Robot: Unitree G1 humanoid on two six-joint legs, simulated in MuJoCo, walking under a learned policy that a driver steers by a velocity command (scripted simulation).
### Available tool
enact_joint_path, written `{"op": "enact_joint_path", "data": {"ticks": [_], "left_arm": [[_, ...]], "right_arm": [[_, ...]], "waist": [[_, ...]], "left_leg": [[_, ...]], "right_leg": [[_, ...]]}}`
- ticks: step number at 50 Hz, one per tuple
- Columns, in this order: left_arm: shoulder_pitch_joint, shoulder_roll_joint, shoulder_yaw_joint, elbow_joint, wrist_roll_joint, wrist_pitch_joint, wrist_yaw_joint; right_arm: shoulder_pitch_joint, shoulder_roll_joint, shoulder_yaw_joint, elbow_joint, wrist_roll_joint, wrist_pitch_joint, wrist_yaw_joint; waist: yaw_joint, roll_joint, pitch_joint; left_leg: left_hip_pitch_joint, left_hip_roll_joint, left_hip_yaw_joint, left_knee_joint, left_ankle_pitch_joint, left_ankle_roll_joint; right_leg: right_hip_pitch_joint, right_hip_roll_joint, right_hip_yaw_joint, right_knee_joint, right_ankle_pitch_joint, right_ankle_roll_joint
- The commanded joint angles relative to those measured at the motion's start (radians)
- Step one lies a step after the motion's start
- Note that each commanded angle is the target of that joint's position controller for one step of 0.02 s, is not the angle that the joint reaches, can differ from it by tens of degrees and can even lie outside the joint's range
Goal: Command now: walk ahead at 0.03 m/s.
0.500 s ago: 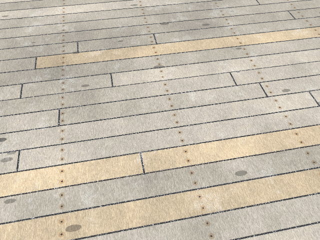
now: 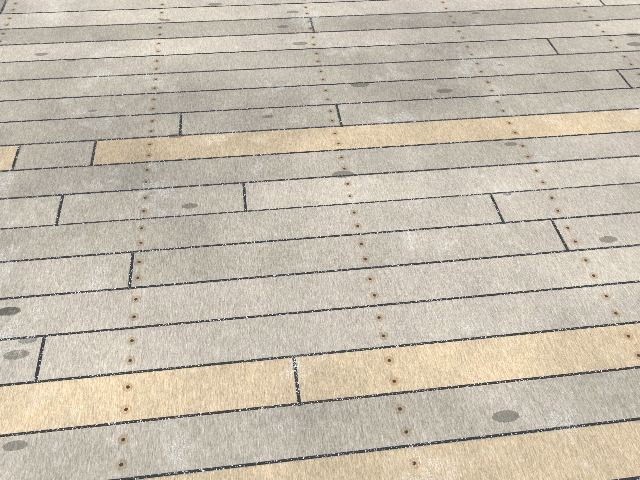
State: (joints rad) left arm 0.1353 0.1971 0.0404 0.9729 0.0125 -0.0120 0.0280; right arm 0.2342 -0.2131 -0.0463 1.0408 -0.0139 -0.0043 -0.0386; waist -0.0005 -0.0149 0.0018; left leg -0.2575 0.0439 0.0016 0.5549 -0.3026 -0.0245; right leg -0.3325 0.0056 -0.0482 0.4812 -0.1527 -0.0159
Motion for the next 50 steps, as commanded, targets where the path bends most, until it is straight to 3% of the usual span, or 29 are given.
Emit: {"op": "enact_joint_path", "data": {"ticks": [1,8,17,18,19,20,21,23,24,25,27,29,30,31,32,33,34,35,36,38,41,44,48,50], "left_arm": [[0.006,0.098,0.022,-0.020,0.000,-0.009,0.003],[0.004,0.100,0.024,0.019,-0.010,-0.003,-0.001],[0.010,0.110,0.025,0.062,-0.014,0.012,0.009],[0.009,0.110,0.025,0.066,-0.014,0.013,0.010],[0.026,0.100,0.023,0.080,-0.014,0.015,0.009],[0.028,0.102,0.025,0.086,-0.020,0.018,0.009],[0.018,0.105,0.028,0.086,-0.024,0.016,0.009],[-0.052,0.097,0.027,0.052,-0.030,-0.006,0.003],[-0.081,0.085,0.023,0.035,-0.037,-0.023,-0.004],[-0.093,0.079,0.022,0.026,-0.041,-0.041,-0.011],[-0.062,0.080,0.025,0.031,-0.046,-0.066,-0.026],[0.085,0.086,0.038,0.091,-0.049,-0.075,-0.032],[0.196,0.118,0.056,0.132,-0.041,-0.074,-0.032],[0.331,0.209,0.082,0.155,-0.036,-0.078,-0.027],[0.427,0.257,0.082,0.174,-0.030,-0.087,-0.044],[0.333,0.180,0.051,0.152,-0.020,-0.100,-0.043],[0.255,0.132,0.035,0.123,-0.020,-0.107,-0.045],[0.204,0.122,0.026,0.103,-0.019,-0.110,-0.050],[0.179,0.112,0.019,0.091,-0.019,-0.109,-0.052],[0.217,0.088,0.006,0.100,-0.012,-0.099,-0.046],[0.273,0.129,0.009,0.108,-0.009,-0.090,-0.025],[0.283,0.149,0.012,0.095,-0.008,-0.084,-0.012],[0.347,0.150,0.020,0.110,-0.021,-0.081,-0.010],[0.354,0.153,0.027,0.114,-0.027,-0.075,-0.009]], "right_arm": [[0.000,-0.102,-0.015,-0.023,0.006,-0.032,0.001],[0.038,-0.098,-0.012,0.000,0.011,-0.029,0.001],[0.040,-0.082,-0.006,0.014,0.012,-0.018,0.003],[0.040,-0.081,-0.006,0.015,0.011,-0.017,0.004],[0.064,-0.076,-0.006,0.029,0.013,-0.015,0.003],[0.071,-0.093,-0.012,0.034,0.021,-0.011,0.003],[0.071,-0.118,-0.021,0.029,0.028,-0.009,0.001],[0.114,-0.166,-0.037,0.024,0.039,-0.022,-0.001],[0.119,-0.187,-0.045,0.025,0.043,-0.036,-0.002],[0.115,-0.179,-0.045,0.022,0.040,-0.051,-0.001],[0.089,-0.156,-0.042,0.011,0.039,-0.071,0.006],[0.011,-0.150,-0.041,-0.012,0.050,-0.069,0.017],[-0.027,-0.149,-0.039,-0.031,0.045,-0.072,0.019],[-0.054,-0.100,-0.026,-0.062,0.039,-0.079,0.019],[-0.059,-0.054,-0.017,-0.099,0.041,-0.094,0.016],[-0.080,-0.101,-0.030,-0.102,0.061,-0.103,0.021],[-0.075,-0.106,-0.031,-0.098,0.070,-0.110,0.029],[-0.067,-0.103,-0.034,-0.088,0.065,-0.112,0.029],[-0.069,-0.113,-0.043,-0.084,0.054,-0.111,0.028],[-0.064,-0.101,-0.049,-0.081,0.044,-0.100,0.034],[-0.155,-0.067,-0.041,-0.120,0.035,-0.085,0.038],[-0.283,-0.046,-0.024,-0.169,0.036,-0.084,0.047],[-0.392,-0.057,-0.013,-0.209,0.045,-0.087,0.067],[-0.421,-0.067,-0.011,-0.230,0.048,-0.093,0.080]], "waist": [[0.011,0.086,0.016],[-0.007,0.026,-0.026],[-0.003,0.019,-0.016],[-0.003,0.020,-0.014],[-0.005,0.028,-0.032],[-0.006,0.052,-0.011],[-0.010,0.087,0.028],[-0.044,0.167,0.129],[-0.049,0.198,0.177],[-0.045,0.196,0.202],[-0.015,0.181,0.188],[0.067,0.145,0.132],[0.113,0.101,0.085],[0.152,-0.139,0.028],[0.160,-0.336,-0.044],[0.106,-0.177,0.018],[0.075,-0.108,0.058],[0.049,-0.054,0.068],[0.034,-0.037,0.082],[0.024,-0.061,0.068],[0.035,-0.041,0.081],[0.058,-0.049,0.107],[0.081,-0.057,0.147],[0.070,-0.060,0.153]], "left_leg": [[-0.108,0.037,-0.047,-0.182,-0.045,0.039],[-0.019,0.020,-0.023,-0.124,0.157,0.051],[0.008,0.009,-0.009,-0.118,0.231,0.052],[0.009,0.008,-0.008,-0.120,0.231,0.051],[0.021,0.002,-0.004,-0.134,0.123,0.058],[0.008,0.005,-0.018,-0.152,-0.040,0.079],[-0.008,0.031,-0.064,-0.186,-0.226,0.114],[0.018,0.176,-0.275,-0.314,-0.488,0.204],[0.024,0.255,-0.381,-0.352,-0.502,0.247],[0.038,0.292,-0.422,-0.356,-0.439,0.266],[0.079,0.285,-0.369,-0.304,-0.265,0.247],[-0.060,0.186,-0.212,-0.216,-0.146,0.181],[-0.153,0.119,-0.127,-0.087,0.028,0.143],[-0.306,-0.006,0.036,0.279,0.088,0.065],[-0.486,-0.103,0.005,0.555,-0.242,0.041],[-0.577,-0.030,-0.088,0.710,-0.234,0.067],[-0.603,0.014,-0.092,0.742,-0.131,0.097],[-0.589,0.051,-0.075,0.710,-0.032,0.113],[-0.562,0.078,-0.068,0.644,0.037,0.114],[-0.491,0.094,-0.039,0.554,0.101,0.096],[-0.524,0.085,-0.004,0.411,0.176,0.054],[-0.472,0.057,0.022,0.194,0.295,0.039],[-0.430,0.028,0.042,0.050,0.356,0.057],[-0.432,0.026,0.032,0.005,0.332,0.082]], "right_leg": [[0.128,-0.043,0.050,-0.040,-0.010,-0.030],[0.157,-0.050,0.048,-0.005,0.157,-0.027],[0.174,-0.054,0.049,0.010,0.193,-0.019],[0.174,-0.054,0.049,0.009,0.191,-0.018],[0.179,-0.038,0.029,0.017,0.087,-0.018],[0.152,-0.008,-0.003,0.049,-0.084,-0.019],[0.090,0.019,-0.031,0.091,-0.256,-0.019],[-0.101,0.030,-0.054,0.219,-0.323,-0.024],[-0.165,0.001,-0.026,0.278,-0.289,-0.039],[-0.212,-0.029,0.002,0.311,-0.283,-0.055],[-0.208,-0.053,0.013,0.265,-0.313,-0.078],[0.111,0.000,-0.047,0.058,-0.182,-0.081],[0.290,0.003,-0.008,0.033,-0.119,-0.083],[0.440,-0.189,0.316,-0.129,-0.196,-0.162],[0.550,-0.384,0.747,-0.309,-0.256,-0.297],[0.502,-0.403,0.735,-0.294,-0.313,-0.290],[0.452,-0.364,0.606,-0.286,-0.297,-0.249],[0.407,-0.321,0.493,-0.298,-0.241,-0.214],[0.368,-0.287,0.400,-0.310,-0.134,-0.188],[0.334,-0.235,0.273,-0.325,0.030,-0.161],[0.335,-0.227,0.200,-0.346,0.195,-0.174],[0.282,-0.205,0.138,-0.378,0.190,-0.164],[0.319,-0.228,0.101,-0.392,0.179,-0.165],[0.388,-0.257,0.091,-0.361,0.232,-0.157]]}}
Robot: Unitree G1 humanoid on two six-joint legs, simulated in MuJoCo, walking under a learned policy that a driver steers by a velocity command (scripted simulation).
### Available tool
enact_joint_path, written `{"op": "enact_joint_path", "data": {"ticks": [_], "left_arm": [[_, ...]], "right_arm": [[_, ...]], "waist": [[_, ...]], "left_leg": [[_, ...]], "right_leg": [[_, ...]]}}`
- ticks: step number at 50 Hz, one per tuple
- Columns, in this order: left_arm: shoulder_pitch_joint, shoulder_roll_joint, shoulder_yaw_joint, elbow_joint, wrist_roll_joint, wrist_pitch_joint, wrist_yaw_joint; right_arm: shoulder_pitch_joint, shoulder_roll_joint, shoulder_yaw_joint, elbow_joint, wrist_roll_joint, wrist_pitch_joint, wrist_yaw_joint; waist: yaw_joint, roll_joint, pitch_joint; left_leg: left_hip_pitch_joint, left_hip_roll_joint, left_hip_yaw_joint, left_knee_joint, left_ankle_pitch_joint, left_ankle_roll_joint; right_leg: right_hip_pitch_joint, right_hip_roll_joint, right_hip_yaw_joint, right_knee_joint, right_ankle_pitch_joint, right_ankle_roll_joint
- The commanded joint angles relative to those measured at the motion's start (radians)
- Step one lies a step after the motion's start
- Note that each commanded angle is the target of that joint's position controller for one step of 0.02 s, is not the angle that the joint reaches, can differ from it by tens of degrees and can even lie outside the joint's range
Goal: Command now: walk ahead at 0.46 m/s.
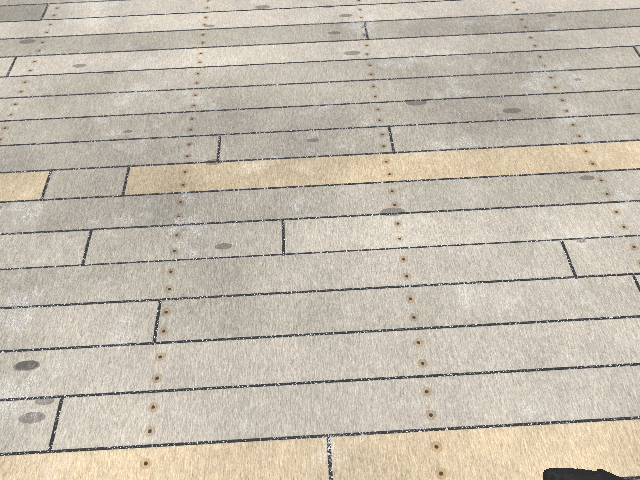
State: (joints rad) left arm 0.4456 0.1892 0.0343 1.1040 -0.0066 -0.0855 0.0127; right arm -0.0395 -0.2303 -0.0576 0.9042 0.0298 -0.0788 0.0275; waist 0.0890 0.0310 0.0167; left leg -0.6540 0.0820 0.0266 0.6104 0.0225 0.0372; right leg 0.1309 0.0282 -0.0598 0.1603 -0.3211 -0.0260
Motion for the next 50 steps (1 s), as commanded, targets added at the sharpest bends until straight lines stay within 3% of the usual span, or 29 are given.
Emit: {"op": "enact_joint_path", "data": {"ticks": [1,3,4,5,6,7,8,9,10,11,12,15,19,23,28,30,32,33,34,35,36,37,38,39,42,45,46,48,50], "left_arm": [[0.036,0.169,0.038,-0.019,-0.008,0.002,0.007],[0.006,0.198,0.049,-0.030,-0.006,0.010,0.008],[-0.012,0.202,0.051,-0.036,-0.003,0.018,0.008],[-0.030,0.189,0.044,-0.049,0.003,0.022,0.007],[0.022,0.118,0.024,-0.073,0.013,0.018,0.001],[0.086,0.020,-0.005,-0.068,-0.009,-0.013,-0.011],[-0.005,0.115,0.021,-0.086,-0.034,-0.040,-0.016],[-0.101,0.154,0.029,-0.118,-0.051,-0.051,-0.015],[-0.143,0.152,0.032,-0.129,-0.043,-0.052,-0.005],[-0.160,0.158,0.047,-0.127,-0.022,-0.039,0.007],[-0.114,0.130,0.046,-0.124,-0.019,-0.023,0.008],[-0.132,0.103,0.047,-0.139,-0.016,0.005,0.012],[-0.299,0.121,0.053,-0.200,0.004,0.005,0.007],[-0.442,0.096,0.040,-0.239,-0.003,-0.005,-0.010],[-0.571,0.098,0.025,-0.293,-0.010,-0.016,-0.040],[-0.534,0.121,0.032,-0.295,-0.004,-0.025,-0.051],[-0.320,0.190,0.063,-0.231,0.008,-0.033,-0.049],[-0.181,0.257,0.081,-0.194,0.025,-0.035,-0.043],[-0.084,0.325,0.088,-0.176,0.046,-0.024,-0.033],[-0.053,0.277,0.066,-0.173,0.030,-0.011,-0.038],[-0.104,0.253,0.064,-0.177,0.009,0.000,-0.039],[-0.225,0.204,0.050,-0.206,0.001,0.004,-0.034],[-0.303,0.159,0.034,-0.218,0.008,0.003,-0.031],[-0.354,0.124,0.021,-0.220,0.015,0.001,-0.029],[-0.381,0.130,0.019,-0.196,0.048,-0.001,-0.028],[-0.370,0.164,0.025,-0.182,0.038,0.006,-0.014],[-0.356,0.179,0.030,-0.176,0.028,0.014,-0.010],[-0.323,0.233,0.048,-0.170,0.007,0.030,-0.003],[-0.297,0.236,0.054,-0.166,-0.003,0.038,0.008]], "right_arm": [[-0.144,-0.061,-0.003,-0.100,0.004,-0.022,0.020],[-0.055,-0.109,-0.023,-0.088,0.002,-0.025,0.021],[0.081,-0.146,-0.044,-0.052,0.001,-0.024,0.017],[0.268,-0.190,-0.068,0.002,0.002,-0.019,0.009],[0.435,-0.269,-0.087,0.037,-0.022,-0.014,-0.003],[0.460,-0.265,-0.075,0.047,-0.026,-0.011,0.001],[0.383,-0.193,-0.052,0.041,-0.016,-0.017,0.005],[0.293,-0.141,-0.037,0.022,-0.015,-0.023,0.003],[0.210,-0.118,-0.027,0.010,-0.023,-0.033,0.008],[0.168,-0.078,-0.016,0.010,-0.034,-0.043,0.014],[0.159,-0.073,-0.013,0.017,-0.043,-0.046,0.017],[0.209,-0.097,-0.014,0.043,-0.037,-0.046,0.005],[0.299,-0.138,-0.019,0.060,-0.035,-0.038,-0.026],[0.378,-0.146,-0.018,0.075,-0.022,-0.032,-0.035],[0.459,-0.153,-0.024,0.111,-0.018,-0.007,-0.039],[0.446,-0.166,-0.029,0.113,-0.022,0.009,-0.045],[0.399,-0.171,-0.028,0.099,-0.019,0.019,-0.048],[0.409,-0.146,-0.017,0.080,-0.030,0.015,-0.048],[0.515,-0.055,0.012,0.078,-0.051,-0.001,-0.040],[0.606,-0.043,0.018,0.116,-0.032,-0.018,-0.031],[0.548,-0.118,-0.004,0.109,0.009,-0.021,-0.027],[0.421,-0.140,-0.007,0.078,0.014,-0.013,-0.034],[0.353,-0.132,-0.013,0.067,0.000,0.003,-0.047],[0.355,-0.121,-0.018,0.068,-0.012,0.025,-0.060],[0.415,-0.041,-0.005,0.077,-0.027,0.052,-0.073],[0.366,-0.059,-0.004,0.067,-0.031,0.063,-0.078],[0.350,-0.072,-0.007,0.065,-0.028,0.070,-0.076],[0.278,-0.102,-0.015,0.045,-0.023,0.073,-0.070],[0.218,-0.118,-0.022,0.025,-0.022,0.059,-0.064]], "waist": [[-0.033,-0.110,0.127],[-0.097,-0.148,0.043],[-0.171,-0.161,-0.041],[-0.255,-0.156,-0.148],[-0.255,0.019,-0.305],[-0.202,0.248,-0.451],[-0.209,0.165,-0.334],[-0.188,0.109,-0.193],[-0.143,-0.003,-0.112],[-0.108,-0.021,-0.072],[-0.071,0.027,-0.070],[-0.052,0.026,-0.014],[-0.089,0.003,0.029],[-0.136,0.011,0.045],[-0.169,0.014,0.085],[-0.135,0.047,0.045],[-0.022,0.069,-0.090],[0.017,0.021,-0.215],[-0.017,-0.218,-0.378],[-0.021,-0.265,-0.545],[-0.022,-0.212,-0.473],[-0.031,-0.134,-0.298],[-0.057,-0.063,-0.189],[-0.098,-0.070,-0.140],[-0.155,-0.127,-0.122],[-0.143,-0.138,-0.166],[-0.133,-0.138,-0.172],[-0.098,-0.162,-0.111],[-0.086,-0.166,-0.038]], "left_leg": [[-0.013,-0.020,0.011,-0.068,-0.020,0.035],[0.151,-0.073,0.043,-0.071,-0.081,0.067],[0.327,-0.110,0.068,-0.069,-0.096,0.092],[0.601,-0.088,0.034,-0.052,-0.090,0.125],[0.962,0.152,-0.309,-0.065,-0.218,0.220],[1.112,0.336,-0.805,-0.291,-0.408,0.344],[1.020,0.288,-0.757,-0.342,-0.468,0.286],[0.861,0.255,-0.574,-0.349,-0.399,0.243],[0.680,0.220,-0.446,-0.378,-0.279,0.217],[0.559,0.172,-0.353,-0.402,-0.196,0.186],[0.489,0.162,-0.308,-0.425,-0.171,0.192],[0.401,0.139,-0.230,-0.493,-0.161,0.210],[0.461,0.128,-0.170,-0.517,-0.079,0.198],[0.504,0.093,-0.091,-0.515,-0.044,0.161],[0.678,0.146,-0.082,-0.425,0.054,0.152],[0.720,0.154,-0.076,-0.327,0.285,0.122],[0.716,0.094,-0.041,-0.096,0.556,0.070],[0.568,0.037,-0.008,0.118,0.379,0.025],[0.210,-0.114,0.025,0.518,-0.286,-0.048],[0.121,-0.177,-0.167,0.716,-0.744,-0.064],[0.049,-0.119,-0.181,0.775,-0.692,-0.062],[-0.003,-0.057,-0.115,0.734,-0.619,-0.060],[0.023,-0.017,-0.094,0.659,-0.547,-0.064],[0.115,0.015,-0.092,0.578,-0.505,-0.065],[0.314,0.011,-0.061,0.348,-0.429,-0.072],[0.374,0.000,-0.051,0.160,-0.301,-0.073],[0.384,-0.003,-0.043,0.130,-0.268,-0.068],[0.340,-0.020,-0.015,0.111,-0.277,-0.048],[0.266,-0.015,-0.015,0.078,-0.331,-0.020]], "right_leg": [[-0.044,-0.291,0.095,-0.011,0.464,-0.139],[-0.006,-0.297,0.076,0.114,0.793,-0.118],[-0.025,-0.272,0.049,0.272,0.953,-0.100],[-0.160,-0.227,0.024,0.500,0.916,-0.067],[-0.489,-0.123,-0.003,0.870,0.514,-0.026],[-0.725,0.044,0.109,1.178,-0.205,0.008],[-0.835,-0.018,0.208,1.273,-0.195,-0.019],[-0.871,-0.071,0.168,1.271,-0.125,-0.037],[-0.822,-0.127,0.146,1.197,-0.031,-0.042],[-0.760,-0.164,0.143,1.128,0.021,-0.051],[-0.700,-0.184,0.152,1.098,0.046,-0.052],[-0.712,-0.205,0.135,0.986,0.078,-0.034],[-0.853,-0.205,0.120,0.746,0.298,0.008],[-0.806,-0.153,0.067,0.514,0.456,0.012],[-0.837,-0.116,0.054,0.371,0.380,-0.008],[-0.742,-0.080,0.039,0.334,0.323,-0.033],[-0.454,-0.015,-0.002,0.281,0.400,-0.077],[-0.175,-0.123,0.083,0.343,0.731,-0.125],[0.222,-0.402,0.412,0.416,1.118,-0.285],[0.323,-0.495,0.616,0.364,1.223,-0.391],[0.204,-0.453,0.527,0.300,0.947,-0.370],[0.027,-0.388,0.400,0.252,0.788,-0.305],[-0.152,-0.336,0.316,0.199,0.712,-0.263],[-0.297,-0.295,0.248,0.163,0.686,-0.232],[-0.485,-0.238,0.132,0.119,0.750,-0.222],[-0.455,-0.239,0.121,0.109,0.668,-0.221],[-0.452,-0.242,0.136,0.081,0.469,-0.216],[-0.464,-0.258,0.215,0.002,-0.020,-0.204],[-0.436,-0.291,0.297,-0.032,-0.202,-0.194]]}}
Over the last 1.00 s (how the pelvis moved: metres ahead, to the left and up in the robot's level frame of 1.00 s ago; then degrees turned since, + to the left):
0.24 -0.01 0.00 0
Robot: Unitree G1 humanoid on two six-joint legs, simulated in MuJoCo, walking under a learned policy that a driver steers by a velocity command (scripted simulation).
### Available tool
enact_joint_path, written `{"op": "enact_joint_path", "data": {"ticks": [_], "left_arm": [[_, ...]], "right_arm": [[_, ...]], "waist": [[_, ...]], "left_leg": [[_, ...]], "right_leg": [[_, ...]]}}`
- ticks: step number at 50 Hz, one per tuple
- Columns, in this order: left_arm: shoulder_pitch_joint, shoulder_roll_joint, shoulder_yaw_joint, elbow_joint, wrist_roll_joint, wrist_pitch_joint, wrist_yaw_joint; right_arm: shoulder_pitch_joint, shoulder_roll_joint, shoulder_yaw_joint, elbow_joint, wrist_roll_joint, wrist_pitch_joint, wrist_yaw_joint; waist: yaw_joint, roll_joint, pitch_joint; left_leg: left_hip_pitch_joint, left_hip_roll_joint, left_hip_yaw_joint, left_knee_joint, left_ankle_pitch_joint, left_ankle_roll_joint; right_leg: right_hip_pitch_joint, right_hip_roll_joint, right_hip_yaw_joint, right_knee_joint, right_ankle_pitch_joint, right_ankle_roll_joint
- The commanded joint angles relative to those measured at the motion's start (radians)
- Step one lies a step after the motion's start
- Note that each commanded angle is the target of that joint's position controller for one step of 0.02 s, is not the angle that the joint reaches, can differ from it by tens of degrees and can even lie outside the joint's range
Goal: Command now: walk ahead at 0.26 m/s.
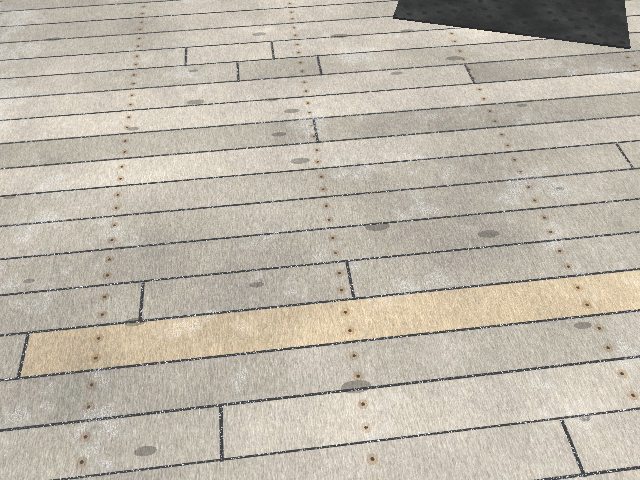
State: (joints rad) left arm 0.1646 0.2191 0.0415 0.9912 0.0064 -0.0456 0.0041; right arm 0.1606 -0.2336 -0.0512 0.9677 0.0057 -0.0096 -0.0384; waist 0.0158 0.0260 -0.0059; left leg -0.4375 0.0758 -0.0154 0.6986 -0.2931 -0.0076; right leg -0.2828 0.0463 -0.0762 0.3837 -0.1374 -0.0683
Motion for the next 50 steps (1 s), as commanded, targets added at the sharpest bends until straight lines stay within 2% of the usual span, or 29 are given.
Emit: {"op": "enact_joint_path", "data": {"ticks": [1,4,5,6,7,8,9,11,12,14,17,21,23,25,26,27,28,29,30,31,32,33,34,35,37,39,41,45,50], "left_arm": [[-0.006,0.198,0.047,-0.051,-0.020,-0.002,0.021],[-0.024,0.161,0.041,-0.058,-0.037,0.001,0.024],[-0.057,0.118,0.030,-0.075,-0.035,-0.001,0.021],[-0.093,0.050,0.014,-0.102,-0.028,-0.011,0.015],[-0.123,0.069,0.018,-0.139,-0.024,-0.029,0.014],[-0.148,0.134,0.035,-0.135,-0.030,-0.043,0.006],[-0.125,0.144,0.041,-0.122,-0.040,-0.048,-0.005],[-0.122,0.139,0.045,-0.105,-0.030,-0.049,-0.009],[-0.136,0.128,0.045,-0.106,-0.026,-0.047,-0.010],[-0.156,0.096,0.040,-0.105,-0.020,-0.043,-0.013],[-0.234,0.061,0.026,-0.125,-0.025,-0.036,-0.019],[-0.315,0.068,0.017,-0.153,-0.034,-0.035,-0.033],[-0.325,0.085,0.018,-0.167,-0.037,-0.038,-0.041],[-0.257,0.122,0.033,-0.160,-0.034,-0.043,-0.044],[-0.151,0.148,0.050,-0.129,-0.031,-0.043,-0.041],[0.027,0.196,0.078,-0.075,-0.032,-0.041,-0.034],[0.215,0.279,0.101,-0.039,-0.021,-0.037,-0.022],[0.259,0.317,0.099,-0.020,-0.015,-0.032,-0.030],[0.212,0.228,0.073,-0.030,-0.019,-0.037,-0.033],[0.119,0.181,0.059,-0.051,-0.022,-0.043,-0.031],[0.041,0.154,0.049,-0.070,-0.016,-0.048,-0.034],[-0.004,0.126,0.041,-0.075,-0.005,-0.053,-0.038],[-0.017,0.106,0.035,-0.070,0.003,-0.057,-0.039],[-0.009,0.095,0.032,-0.061,0.003,-0.059,-0.038],[0.027,0.118,0.035,-0.042,-0.003,-0.063,-0.028],[0.066,0.145,0.040,-0.030,-0.002,-0.063,-0.013],[0.096,0.151,0.040,-0.024,-0.003,-0.058,-0.003],[0.168,0.161,0.040,-0.008,-0.014,-0.055,0.003],[0.260,0.175,0.048,0.031,-0.022,-0.032,0.007]], "right_arm": [[0.014,-0.107,-0.028,-0.035,0.002,-0.020,0.006],[0.111,-0.079,-0.033,0.024,-0.004,-0.044,0.014],[0.174,-0.100,-0.039,0.045,-0.007,-0.050,0.013],[0.258,-0.157,-0.051,0.065,0.000,-0.054,0.008],[0.312,-0.236,-0.072,0.079,0.003,-0.059,0.013],[0.281,-0.175,-0.055,0.066,-0.009,-0.077,0.014],[0.235,-0.136,-0.045,0.050,-0.012,-0.090,0.018],[0.177,-0.134,-0.043,0.025,0.006,-0.097,0.025],[0.179,-0.115,-0.036,0.027,0.002,-0.097,0.025],[0.206,-0.114,-0.035,0.036,-0.004,-0.095,0.023],[0.233,-0.135,-0.039,0.041,-0.002,-0.091,0.017],[0.293,-0.152,-0.046,0.064,0.009,-0.086,0.019],[0.299,-0.157,-0.051,0.074,0.016,-0.080,0.019],[0.273,-0.172,-0.059,0.073,0.019,-0.072,0.018],[0.250,-0.170,-0.058,0.067,0.022,-0.069,0.017],[0.238,-0.150,-0.050,0.059,0.018,-0.066,0.017],[0.239,-0.115,-0.034,0.029,-0.006,-0.067,0.018],[0.342,0.022,0.002,0.019,0.006,-0.091,0.027],[0.260,-0.081,-0.024,0.021,0.030,-0.112,0.031],[0.174,-0.126,-0.037,-0.008,0.044,-0.124,0.033],[0.137,-0.125,-0.039,-0.012,0.039,-0.125,0.024],[0.124,-0.116,-0.047,-0.013,0.024,-0.118,0.016],[0.146,-0.096,-0.049,-0.012,0.019,-0.106,0.014],[0.159,-0.075,-0.048,-0.011,0.019,-0.094,0.012],[0.128,-0.062,-0.049,-0.028,0.017,-0.079,0.010],[0.046,-0.073,-0.051,-0.062,0.005,-0.074,0.011],[-0.023,-0.067,-0.047,-0.087,0.000,-0.076,0.020],[-0.171,-0.048,-0.028,-0.128,0.007,-0.081,0.040],[-0.293,-0.060,-0.015,-0.184,0.017,-0.090,0.072]], "waist": [[-0.017,-0.144,-0.001],[-0.075,-0.085,-0.004],[-0.096,-0.020,-0.004],[-0.107,0.146,-0.015],[-0.126,0.305,0.043],[-0.113,0.193,0.061],[-0.081,0.142,0.051],[-0.058,0.097,0.048],[-0.053,0.081,0.044],[-0.056,0.078,0.038],[-0.079,0.078,0.061],[-0.109,0.092,0.097],[-0.097,0.101,0.112],[-0.043,0.115,0.079],[0.016,0.113,0.021],[0.093,0.088,-0.084],[0.149,-0.067,-0.240],[0.081,-0.348,-0.378],[0.101,-0.239,-0.292],[0.083,-0.193,-0.160],[0.048,-0.099,-0.097],[0.018,-0.078,-0.047],[-0.013,-0.100,-0.039],[-0.026,-0.107,-0.030],[-0.037,-0.098,0.008],[-0.026,-0.071,0.039],[-0.012,-0.068,0.050],[0.033,-0.068,0.079],[0.062,-0.072,0.108]], "left_leg": [[0.048,-0.008,0.031,-0.052,-0.020,0.040],[0.235,-0.036,0.059,-0.232,0.003,0.088],[0.315,0.029,-0.034,-0.301,-0.042,0.119],[0.443,0.176,-0.261,-0.428,-0.161,0.183],[0.505,0.317,-0.532,-0.533,-0.248,0.287],[0.509,0.322,-0.539,-0.523,-0.237,0.287],[0.513,0.281,-0.459,-0.515,-0.197,0.247],[0.499,0.240,-0.345,-0.541,-0.072,0.201],[0.472,0.217,-0.286,-0.554,0.016,0.189],[0.433,0.176,-0.187,-0.565,0.156,0.184],[0.367,0.137,-0.089,-0.576,0.222,0.172],[0.383,0.159,-0.063,-0.562,0.224,0.174],[0.425,0.191,-0.069,-0.536,0.261,0.168],[0.448,0.206,-0.056,-0.457,0.445,0.150],[0.434,0.179,-0.018,-0.344,0.626,0.130],[0.355,0.129,0.025,-0.147,0.699,0.101],[0.120,0.066,0.072,0.202,0.399,0.060],[-0.194,-0.112,0.007,0.514,-0.258,0.016],[-0.300,-0.061,-0.102,0.644,-0.265,0.036],[-0.358,-0.011,-0.077,0.660,-0.176,0.061],[-0.308,0.038,-0.055,0.619,-0.077,0.067],[-0.262,0.066,-0.050,0.563,-0.019,0.066],[-0.200,0.088,-0.059,0.529,0.016,0.069],[-0.174,0.093,-0.057,0.498,0.027,0.068],[-0.201,0.103,-0.047,0.419,0.057,0.054],[-0.274,0.105,-0.043,0.310,0.146,0.031],[-0.296,0.095,-0.034,0.185,0.259,0.020],[-0.238,0.044,0.017,-0.038,0.406,0.022],[-0.271,0.014,0.020,-0.161,0.331,0.050]], "right_leg": [[-0.004,-0.314,0.324,-0.249,-0.407,-0.145],[-0.065,-0.245,0.259,-0.155,-0.415,-0.103],[-0.139,-0.188,0.196,-0.026,-0.364,-0.070],[-0.316,-0.065,0.036,0.256,-0.312,-0.005],[-0.544,0.007,0.005,0.419,-0.406,0.010],[-0.607,-0.064,0.100,0.553,-0.372,0.004],[-0.626,-0.091,0.129,0.592,-0.283,-0.003],[-0.615,-0.130,0.120,0.573,-0.156,0.008],[-0.574,-0.139,0.115,0.543,-0.097,0.019],[-0.509,-0.129,0.083,0.478,-0.004,0.043],[-0.401,-0.109,0.049,0.316,0.099,0.058],[-0.332,-0.093,0.027,0.193,0.119,0.046],[-0.316,-0.095,0.034,0.157,0.079,0.021],[-0.201,-0.070,0.017,0.128,0.038,-0.011],[-0.052,-0.041,-0.005,0.115,0.040,-0.031],[0.189,-0.039,0.003,0.123,0.049,-0.062],[0.501,-0.254,0.257,0.138,0.028,-0.128],[0.724,-0.451,0.740,-0.051,-0.230,-0.270],[0.645,-0.419,0.754,-0.113,-0.317,-0.231],[0.515,-0.390,0.607,-0.119,-0.254,-0.190],[0.366,-0.354,0.494,-0.140,-0.140,-0.170],[0.247,-0.318,0.409,-0.166,-0.059,-0.162],[0.177,-0.293,0.356,-0.192,-0.023,-0.155],[0.143,-0.278,0.323,-0.215,-0.006,-0.157],[0.106,-0.278,0.280,-0.253,0.040,-0.168],[0.121,-0.280,0.255,-0.273,0.091,-0.173],[0.138,-0.264,0.211,-0.276,0.138,-0.158],[0.158,-0.232,0.137,-0.286,0.154,-0.129],[0.343,-0.298,0.137,-0.211,0.215,-0.121]]}}
Over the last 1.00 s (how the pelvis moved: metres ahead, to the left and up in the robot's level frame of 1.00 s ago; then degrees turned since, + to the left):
0.50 -0.01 0.00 0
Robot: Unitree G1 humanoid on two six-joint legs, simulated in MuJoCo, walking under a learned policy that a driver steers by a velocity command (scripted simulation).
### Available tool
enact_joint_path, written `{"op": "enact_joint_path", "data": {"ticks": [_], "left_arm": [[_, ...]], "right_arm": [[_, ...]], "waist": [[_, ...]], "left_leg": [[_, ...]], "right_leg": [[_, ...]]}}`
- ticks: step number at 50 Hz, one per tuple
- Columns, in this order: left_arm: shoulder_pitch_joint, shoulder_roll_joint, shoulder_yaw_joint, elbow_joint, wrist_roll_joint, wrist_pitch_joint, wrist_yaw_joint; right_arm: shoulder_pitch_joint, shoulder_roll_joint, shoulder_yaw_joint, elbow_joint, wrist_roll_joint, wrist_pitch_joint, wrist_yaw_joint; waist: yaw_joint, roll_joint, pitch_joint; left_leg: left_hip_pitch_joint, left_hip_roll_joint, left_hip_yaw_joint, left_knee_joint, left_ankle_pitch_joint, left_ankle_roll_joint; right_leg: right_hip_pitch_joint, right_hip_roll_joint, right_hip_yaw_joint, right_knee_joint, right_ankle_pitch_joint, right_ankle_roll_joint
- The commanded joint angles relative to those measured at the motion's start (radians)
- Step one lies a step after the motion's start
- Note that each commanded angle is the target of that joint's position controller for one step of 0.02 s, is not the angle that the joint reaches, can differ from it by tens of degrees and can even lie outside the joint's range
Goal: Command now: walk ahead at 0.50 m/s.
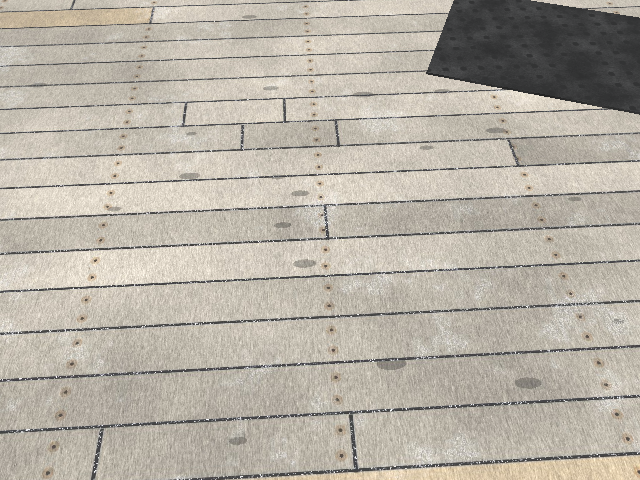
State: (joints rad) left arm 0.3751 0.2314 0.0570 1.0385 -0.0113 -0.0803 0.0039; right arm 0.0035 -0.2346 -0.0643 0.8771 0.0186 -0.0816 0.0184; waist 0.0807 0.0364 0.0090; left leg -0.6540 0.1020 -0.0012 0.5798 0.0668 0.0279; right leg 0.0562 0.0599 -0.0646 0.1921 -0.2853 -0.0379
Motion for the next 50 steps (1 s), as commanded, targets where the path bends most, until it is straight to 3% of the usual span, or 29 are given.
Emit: {"op": "enact_joint_path", "data": {"ticks": [1,3,4,5,6,7,8,9,10,11,13,15,18,22,27,30,31,32,33,34,35,36,37,38,40,42,44,47,50], "left_arm": [[0.048,0.169,0.036,-0.014,-0.006,0.008,0.009],[0.018,0.190,0.043,-0.022,-0.006,0.016,0.011],[-0.005,0.185,0.041,-0.028,-0.006,0.021,0.010],[-0.014,0.159,0.030,-0.042,0.001,0.023,0.011],[0.079,0.065,0.002,-0.063,0.010,0.010,0.004],[0.085,0.042,-0.010,-0.052,0.000,-0.018,-0.005],[0.001,0.130,0.015,-0.073,-0.027,-0.037,-0.010],[-0.078,0.148,0.018,-0.094,-0.039,-0.046,-0.009],[-0.115,0.138,0.021,-0.100,-0.030,-0.045,-0.001],[-0.112,0.134,0.031,-0.095,-0.016,-0.031,0.006],[-0.070,0.087,0.028,-0.085,-0.010,-0.003,0.009],[-0.104,0.081,0.029,-0.099,-0.006,0.010,0.012],[-0.215,0.090,0.034,-0.138,0.008,0.009,0.010],[-0.351,0.064,0.021,-0.174,0.003,-0.001,-0.005],[-0.469,0.069,0.007,-0.221,-0.009,-0.007,-0.032],[-0.442,0.103,0.015,-0.235,-0.014,-0.010,-0.051],[-0.378,0.126,0.027,-0.223,-0.012,-0.009,-0.053],[-0.240,0.160,0.050,-0.183,-0.009,-0.007,-0.051],[-0.069,0.223,0.078,-0.138,-0.007,-0.003,-0.045],[0.048,0.329,0.103,-0.122,-0.004,0.004,-0.039],[0.057,0.268,0.080,-0.120,-0.011,0.006,-0.040],[-0.008,0.215,0.064,-0.137,-0.009,0.003,-0.037],[-0.082,0.184,0.055,-0.164,-0.003,-0.001,-0.034],[-0.145,0.154,0.045,-0.180,0.004,-0.003,-0.035],[-0.191,0.122,0.033,-0.200,0.012,-0.005,-0.031],[-0.169,0.156,0.041,-0.202,0.003,-0.007,-0.019],[-0.129,0.190,0.050,-0.200,0.000,-0.008,-0.003],[-0.082,0.188,0.052,-0.197,-0.006,-0.001,0.009],[-0.024,0.177,0.049,-0.180,-0.010,0.004,0.012]], "right_arm": [[-0.135,-0.070,-0.003,-0.100,0.006,-0.021,0.021],[-0.052,-0.113,-0.020,-0.087,0.006,-0.024,0.024],[0.078,-0.149,-0.040,-0.050,0.003,-0.024,0.021],[0.268,-0.203,-0.064,0.004,-0.004,-0.023,0.012],[0.418,-0.296,-0.086,0.033,-0.027,-0.019,0.004],[0.435,-0.254,-0.068,0.040,-0.015,-0.014,0.006],[0.360,-0.194,-0.047,0.030,-0.006,-0.015,0.006],[0.274,-0.155,-0.035,0.007,-0.008,-0.017,0.002],[0.205,-0.130,-0.027,-0.001,-0.018,-0.021,0.005],[0.166,-0.098,-0.017,-0.005,-0.027,-0.028,0.009],[0.164,-0.093,-0.015,0.006,-0.029,-0.032,0.013],[0.195,-0.124,-0.021,0.021,-0.026,-0.036,0.004],[0.249,-0.148,-0.025,0.040,-0.024,-0.031,-0.016],[0.312,-0.155,-0.024,0.062,-0.013,-0.025,-0.027],[0.389,-0.171,-0.033,0.104,-0.007,-0.007,-0.031],[0.365,-0.188,-0.043,0.105,-0.007,0.007,-0.038],[0.343,-0.197,-0.046,0.098,-0.007,0.012,-0.041],[0.325,-0.188,-0.043,0.090,-0.007,0.019,-0.044],[0.332,-0.170,-0.032,0.069,-0.020,0.020,-0.050],[0.427,-0.066,0.004,0.037,-0.040,-0.004,-0.034],[0.394,-0.077,0.008,0.041,-0.023,-0.040,-0.021],[0.298,-0.148,-0.010,0.009,0.013,-0.066,-0.011],[0.230,-0.157,-0.010,-0.008,0.020,-0.078,-0.013],[0.202,-0.157,-0.016,-0.010,0.001,-0.079,-0.021],[0.208,-0.152,-0.028,-0.023,-0.020,-0.056,-0.033],[0.198,-0.126,-0.026,-0.038,-0.028,-0.037,-0.039],[0.123,-0.117,-0.024,-0.070,-0.031,-0.029,-0.044],[0.010,-0.095,-0.015,-0.107,-0.026,-0.033,-0.035],[-0.067,-0.086,-0.005,-0.133,-0.015,-0.041,-0.018]], "waist": [[-0.014,-0.092,0.086],[-0.073,-0.127,0.023],[-0.145,-0.130,-0.055],[-0.220,-0.111,-0.176],[-0.202,0.087,-0.345],[-0.195,0.215,-0.436],[-0.194,0.157,-0.308],[-0.174,0.093,-0.188],[-0.138,0.018,-0.104],[-0.101,0.019,-0.066],[-0.064,0.038,-0.047],[-0.057,0.030,-0.014],[-0.080,0.013,0.019],[-0.121,0.019,0.044],[-0.156,0.023,0.078],[-0.116,0.045,0.047],[-0.077,0.060,-0.001],[-0.007,0.049,-0.081],[0.051,-0.008,-0.189],[0.010,-0.246,-0.314],[0.020,-0.262,-0.376],[0.027,-0.217,-0.251],[0.008,-0.133,-0.164],[-0.029,-0.065,-0.096],[-0.086,-0.079,-0.061],[-0.098,-0.091,-0.041],[-0.082,-0.089,-0.012],[-0.044,-0.104,0.011],[-0.008,-0.121,0.015]], "left_leg": [[-0.036,-0.021,0.009,-0.058,-0.067,0.027],[0.121,-0.070,0.045,-0.075,-0.137,0.057],[0.304,-0.105,0.073,-0.092,-0.129,0.083],[0.600,-0.056,0.018,-0.053,-0.097,0.125],[1.008,0.206,-0.394,-0.071,-0.211,0.262],[1.099,0.309,-0.741,-0.248,-0.303,0.330],[1.007,0.271,-0.637,-0.268,-0.361,0.278],[0.852,0.234,-0.482,-0.286,-0.315,0.241],[0.687,0.196,-0.377,-0.324,-0.244,0.221],[0.577,0.158,-0.304,-0.356,-0.190,0.201],[0.475,0.136,-0.244,-0.412,-0.170,0.205],[0.447,0.129,-0.195,-0.453,-0.141,0.217],[0.482,0.116,-0.142,-0.474,-0.087,0.205],[0.503,0.077,-0.058,-0.478,-0.077,0.169],[0.676,0.140,-0.038,-0.422,-0.058,0.161],[0.759,0.175,-0.004,-0.331,0.157,0.127],[0.765,0.166,0.025,-0.247,0.346,0.111],[0.734,0.126,0.074,-0.075,0.484,0.085],[0.561,0.085,0.116,0.181,0.363,0.047],[0.132,-0.087,0.119,0.580,-0.128,-0.032],[-0.052,-0.155,-0.040,0.743,-0.614,-0.030],[-0.158,-0.090,-0.090,0.796,-0.567,-0.005],[-0.151,-0.042,-0.077,0.751,-0.477,0.010],[-0.099,-0.009,-0.069,0.660,-0.415,0.008],[0.027,0.023,-0.074,0.541,-0.367,-0.007],[0.047,0.019,-0.061,0.441,-0.336,-0.036],[0.022,0.003,-0.052,0.302,-0.223,-0.062],[0.079,-0.042,-0.046,0.077,-0.026,-0.070],[0.141,-0.070,-0.037,-0.039,0.076,-0.066]], "right_leg": [[0.034,-0.324,0.126,0.006,0.412,-0.144],[0.058,-0.323,0.111,0.111,0.678,-0.121],[0.034,-0.288,0.078,0.260,0.826,-0.099],[-0.115,-0.238,0.046,0.491,0.753,-0.068],[-0.504,-0.097,0.001,0.889,0.348,0.000],[-0.685,0.003,0.125,1.101,-0.271,0.013],[-0.793,-0.064,0.184,1.183,-0.254,-0.008],[-0.810,-0.119,0.152,1.164,-0.172,-0.021],[-0.774,-0.163,0.130,1.091,-0.090,-0.021],[-0.710,-0.197,0.136,1.025,-0.042,-0.023],[-0.633,-0.216,0.136,0.960,-0.006,-0.017],[-0.670,-0.225,0.126,0.884,0.057,0.000],[-0.754,-0.224,0.121,0.709,0.228,0.027],[-0.709,-0.180,0.077,0.480,0.404,0.032],[-0.749,-0.154,0.063,0.358,0.348,0.007],[-0.676,-0.121,0.041,0.339,0.219,-0.045],[-0.569,-0.083,0.011,0.337,0.190,-0.066],[-0.382,-0.039,-0.018,0.316,0.207,-0.093],[-0.099,-0.102,0.097,0.340,0.232,-0.136],[0.284,-0.343,0.589,0.277,0.094,-0.314],[0.371,-0.408,0.864,0.107,-0.028,-0.355],[0.286,-0.374,0.737,0.097,-0.041,-0.301],[0.144,-0.332,0.603,0.089,0.027,-0.267],[-0.013,-0.297,0.508,0.068,0.119,-0.248],[-0.185,-0.251,0.431,0.021,0.221,-0.238],[-0.254,-0.235,0.386,-0.008,0.262,-0.247],[-0.281,-0.220,0.355,-0.023,0.284,-0.239],[-0.321,-0.166,0.301,-0.013,0.242,-0.191],[-0.300,-0.174,0.307,0.004,0.206,-0.174]]}}
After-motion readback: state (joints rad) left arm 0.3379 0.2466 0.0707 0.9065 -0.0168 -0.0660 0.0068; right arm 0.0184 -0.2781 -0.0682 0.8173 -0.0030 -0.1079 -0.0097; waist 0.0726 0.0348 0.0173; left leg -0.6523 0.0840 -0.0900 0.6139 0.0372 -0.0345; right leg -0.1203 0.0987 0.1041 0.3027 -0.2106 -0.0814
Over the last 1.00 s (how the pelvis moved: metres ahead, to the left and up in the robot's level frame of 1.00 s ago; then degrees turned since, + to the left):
0.45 -0.04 0.00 0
